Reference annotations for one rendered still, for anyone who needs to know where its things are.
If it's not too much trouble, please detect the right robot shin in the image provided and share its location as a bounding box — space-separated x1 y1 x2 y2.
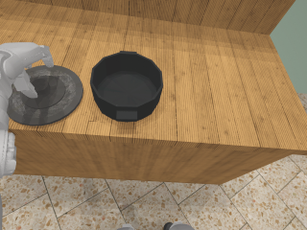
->
170 220 182 228

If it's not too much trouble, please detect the knob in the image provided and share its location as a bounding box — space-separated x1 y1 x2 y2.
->
32 79 51 95

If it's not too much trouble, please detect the lid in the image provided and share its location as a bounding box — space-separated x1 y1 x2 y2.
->
7 65 83 127

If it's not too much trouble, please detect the robot left hand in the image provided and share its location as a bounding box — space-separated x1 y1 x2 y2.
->
0 42 54 99

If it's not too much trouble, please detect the table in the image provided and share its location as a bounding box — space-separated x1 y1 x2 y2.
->
0 0 307 185

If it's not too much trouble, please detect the left robot upper arm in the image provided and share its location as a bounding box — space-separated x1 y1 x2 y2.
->
0 129 16 230

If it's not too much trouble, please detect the pot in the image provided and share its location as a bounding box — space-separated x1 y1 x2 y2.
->
90 51 163 123

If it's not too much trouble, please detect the robot left forearm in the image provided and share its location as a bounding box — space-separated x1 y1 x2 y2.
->
0 48 24 131

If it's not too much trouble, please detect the robot shin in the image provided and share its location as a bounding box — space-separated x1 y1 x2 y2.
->
122 223 133 229
170 220 182 228

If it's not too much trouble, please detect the left robot shin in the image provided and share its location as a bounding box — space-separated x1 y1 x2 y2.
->
122 223 133 229

